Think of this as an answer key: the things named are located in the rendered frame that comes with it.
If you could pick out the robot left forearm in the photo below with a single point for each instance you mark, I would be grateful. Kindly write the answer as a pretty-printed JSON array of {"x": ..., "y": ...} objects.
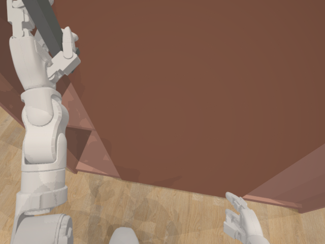
[{"x": 44, "y": 155}]

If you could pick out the robot left hand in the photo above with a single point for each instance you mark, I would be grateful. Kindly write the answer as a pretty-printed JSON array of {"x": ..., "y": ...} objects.
[{"x": 30, "y": 54}]

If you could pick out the robot right hand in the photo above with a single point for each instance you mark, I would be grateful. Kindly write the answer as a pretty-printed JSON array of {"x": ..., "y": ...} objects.
[{"x": 241, "y": 226}]

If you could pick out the handle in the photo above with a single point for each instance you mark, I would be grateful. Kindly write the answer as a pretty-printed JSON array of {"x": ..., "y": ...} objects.
[{"x": 45, "y": 20}]

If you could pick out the left robot upper arm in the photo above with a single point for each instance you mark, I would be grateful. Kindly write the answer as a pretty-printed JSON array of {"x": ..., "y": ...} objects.
[{"x": 48, "y": 229}]

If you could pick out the left robot thigh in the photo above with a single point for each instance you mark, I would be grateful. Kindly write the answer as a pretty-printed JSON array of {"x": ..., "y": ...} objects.
[{"x": 124, "y": 235}]

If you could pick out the wardrobe door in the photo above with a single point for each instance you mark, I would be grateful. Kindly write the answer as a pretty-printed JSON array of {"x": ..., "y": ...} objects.
[
  {"x": 301, "y": 182},
  {"x": 204, "y": 96}
]

